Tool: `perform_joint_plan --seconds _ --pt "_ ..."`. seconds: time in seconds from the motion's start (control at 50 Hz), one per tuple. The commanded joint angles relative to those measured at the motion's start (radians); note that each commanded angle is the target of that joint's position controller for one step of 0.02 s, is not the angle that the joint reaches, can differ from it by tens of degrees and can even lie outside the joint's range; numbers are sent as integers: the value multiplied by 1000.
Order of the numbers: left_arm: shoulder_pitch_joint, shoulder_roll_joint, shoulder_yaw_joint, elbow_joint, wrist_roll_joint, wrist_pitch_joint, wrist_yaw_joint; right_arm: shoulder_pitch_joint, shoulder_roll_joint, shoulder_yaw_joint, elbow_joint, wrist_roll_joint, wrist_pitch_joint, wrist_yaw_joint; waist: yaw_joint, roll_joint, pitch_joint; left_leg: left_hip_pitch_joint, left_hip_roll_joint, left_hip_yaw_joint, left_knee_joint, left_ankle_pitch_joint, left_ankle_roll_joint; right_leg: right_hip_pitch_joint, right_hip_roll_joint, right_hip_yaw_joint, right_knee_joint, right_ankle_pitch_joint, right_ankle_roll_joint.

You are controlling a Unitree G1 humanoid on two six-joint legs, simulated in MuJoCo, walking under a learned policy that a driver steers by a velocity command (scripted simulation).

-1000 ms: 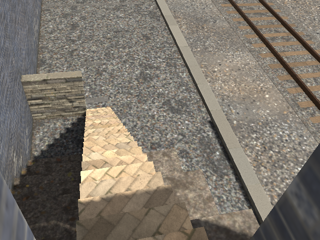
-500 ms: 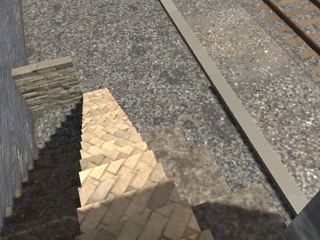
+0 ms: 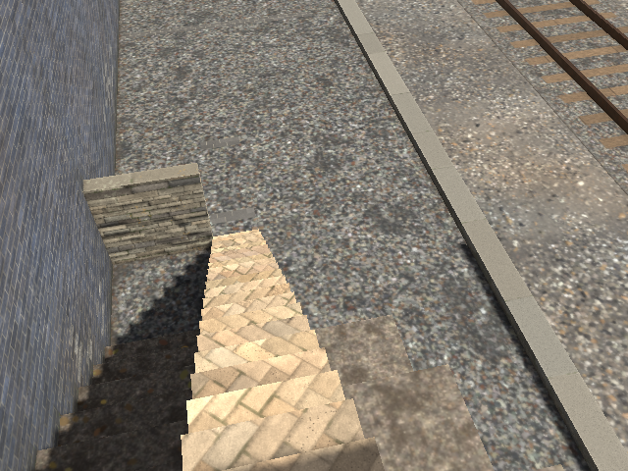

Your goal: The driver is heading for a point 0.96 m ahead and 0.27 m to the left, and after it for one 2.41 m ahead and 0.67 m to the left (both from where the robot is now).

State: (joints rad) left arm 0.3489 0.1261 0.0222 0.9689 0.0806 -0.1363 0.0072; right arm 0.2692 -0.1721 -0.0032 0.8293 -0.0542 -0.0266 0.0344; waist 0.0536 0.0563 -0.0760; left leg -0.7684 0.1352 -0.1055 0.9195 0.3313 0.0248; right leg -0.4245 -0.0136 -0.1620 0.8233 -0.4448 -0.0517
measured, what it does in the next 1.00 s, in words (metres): goes down: left foot 0.20 m lower, then right foot 0.19 m lower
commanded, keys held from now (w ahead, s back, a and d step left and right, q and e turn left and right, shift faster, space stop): w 1.00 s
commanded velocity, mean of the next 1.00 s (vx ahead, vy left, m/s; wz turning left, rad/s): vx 0.50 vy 0.00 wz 0.00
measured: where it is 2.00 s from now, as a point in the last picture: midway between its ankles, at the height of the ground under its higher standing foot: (280, 456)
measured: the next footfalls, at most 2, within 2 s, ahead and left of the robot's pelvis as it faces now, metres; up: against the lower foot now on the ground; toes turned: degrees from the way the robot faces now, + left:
left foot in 0.22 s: +0.17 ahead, +0.18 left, -0.20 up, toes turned -4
right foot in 0.88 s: +0.50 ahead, -0.02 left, -0.39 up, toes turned +4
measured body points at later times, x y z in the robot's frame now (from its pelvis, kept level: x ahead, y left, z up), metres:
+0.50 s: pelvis +0.18 +0.10 -0.18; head +0.13 +0.14 +0.27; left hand +0.22 +0.37 -0.34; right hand +0.01 -0.11 -0.30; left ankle +0.13 +0.19 -0.89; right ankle +0.30 -0.02 -0.75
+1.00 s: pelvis +0.42 +0.05 -0.36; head +0.40 +0.01 +0.08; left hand +0.38 +0.29 -0.50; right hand +0.45 -0.20 -0.53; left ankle +0.32 +0.17 -0.81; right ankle +0.46 -0.03 -1.09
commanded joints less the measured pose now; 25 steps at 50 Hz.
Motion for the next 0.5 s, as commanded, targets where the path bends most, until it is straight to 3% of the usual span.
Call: perform_joint_plan --seconds 0.02,0.04,0.06,0.08,0.1,0.12,0.14,0.16,0.18,0.2,0.22,0.24,0.26,0.28,0.3,0.32,0.34,0.36,0.38,0.4,0.42,0.44,0.46,0.48,0.5 --pt "40 279 53 -33 -130 62 -17 86 -150 -72 -5 34 15 1 -58 -89 -29 329 -75 119 -8 2 -43 -205 -216 259 -105 -229 -137" --pt "-10 248 58 -41 -119 76 -25 23 -101 -54 -25 39 46 11 -48 -168 39 281 -78 128 -50 -60 -34 -195 -206 224 -96 -229 -101" --pt "-37 198 57 -22 -188 133 -39 -4 -149 -82 -10 174 81 24 16 -227 104 259 -97 129 -274 -115 -26 -105 -175 154 -103 -94 -91" --pt "10 183 57 10 -187 162 -41 -78 -152 -88 -8 169 82 29 65 -247 116 264 -75 129 -309 -110 -12 -57 -210 183 -53 -65 -103" --pt "28 158 50 25 -169 183 -19 -117 -164 -99 -39 160 85 17 104 -316 134 276 -56 100 -347 -194 2 -46 -222 254 -57 -119 -113" --pt "24 135 42 61 -152 190 10 -75 -147 -107 -12 130 90 22 85 -314 167 284 -6 36 -425 -244 55 -24 -242 316 25 -76 -129" --pt "47 127 34 92 -155 188 21 -8 -148 -116 12 118 88 22 73 -267 163 335 9 47 -488 -248 93 8 -244 339 105 12 -152" --pt "60 133 31 114 -175 182 29 61 -144 -123 57 114 75 23 52 -194 143 433 1 79 -541 -247 111 31 -239 333 193 106 -165" --pt "60 122 19 141 -194 183 39 180 -136 -133 114 120 60 23 3 -139 122 583 -1 118 -607 -179 115 -14 -215 290 326 162 -174" --pt "39 102 5 162 -209 188 46 301 -113 -131 167 126 40 23 -57 -38 90 767 -26 161 -620 -173 92 -103 -183 193 574 145 -173" --pt "41 71 0 156 -200 200 84 386 -114 -117 221 123 22 51 -81 151 103 840 21 19 -483 163 108 -337 -62 114 1012 -283 -119" --pt "66 130 36 114 -236 195 98 451 -150 -112 251 168 37 87 -62 336 128 834 65 -130 -398 -138 104 -627 46 -17 1423 -462 -35" --pt "-27 196 49 37 -241 202 64 507 -264 -150 282 248 45 105 -90 566 159 740 136 -438 -612 -961 188 -776 47 76 1506 -413 -16" --pt "-204 234 44 79 -205 210 69 460 -96 -92 197 201 43 72 -201 227 266 589 23 -143 -461 -586 165 -778 19 122 1555 -390 -41" --pt "-106 169 38 77 -154 183 84 431 -108 -87 218 164 36 45 -115 84 183 600 -25 -77 -353 -371 171 -744 49 51 1585 -463 -21" --pt "-16 172 43 7 -192 162 58 396 -317 -147 236 166 24 34 -34 223 122 523 100 -468 -558 -821 285 -710 -30 122 1430 -280 32" --pt "-130 241 69 0 -206 170 51 387 -284 -133 250 129 -1 22 -46 99 121 563 173 -575 -652 -1041 297 -785 -32 194 1379 -169 49" --pt "-117 225 64 25 -204 189 60 378 -215 -115 286 135 -22 17 -38 130 190 502 158 -588 -688 -1114 276 -790 -23 240 1345 -169 46" --pt "-3 222 72 74 -215 181 46 272 -64 -71 282 136 -35 27 25 59 245 432 37 -441 -563 -1130 217 -798 -46 265 1056 43 75" --pt "-30 208 70 88 -195 172 44 286 -46 -67 278 128 -37 22 1 45 245 429 21 -415 -539 -997 171 -793 -7 239 975 89 82" --pt "-62 193 70 83 -184 157 37 289 -47 -69 265 126 -39 12 -3 42 230 395 5 -387 -539 -946 169 -742 -7 218 824 146 103" --pt "-60 237 86 98 -183 159 19 325 -67 -71 250 96 -49 12 -24 12 247 315 -9 -376 -588 -903 164 -644 22 198 676 227 97" --pt "-63 206 85 109 -160 161 5 369 -93 -82 254 89 -50 6 -40 22 213 325 -4 -392 -626 -873 172 -551 19 182 588 292 84" --pt "-97 187 81 96 -146 162 -4 384 -102 -86 247 96 -47 -5 -47 43 219 368 8 -407 -647 -862 181 -547 9 193 496 332 70" --pt "-73 188 91 107 -143 167 7 410 -129 -93 260 94 -42 -12 -27 113 183 477 30 -435 -609 -681 199 -578 -15 203 567 387 50"
Velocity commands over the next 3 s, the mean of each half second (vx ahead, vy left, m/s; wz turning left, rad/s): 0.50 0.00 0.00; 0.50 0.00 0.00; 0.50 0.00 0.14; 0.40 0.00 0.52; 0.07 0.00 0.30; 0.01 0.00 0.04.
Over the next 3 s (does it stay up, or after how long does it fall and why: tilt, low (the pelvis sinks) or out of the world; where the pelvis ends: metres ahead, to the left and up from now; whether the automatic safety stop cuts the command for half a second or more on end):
stays up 1.21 0.41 -0.97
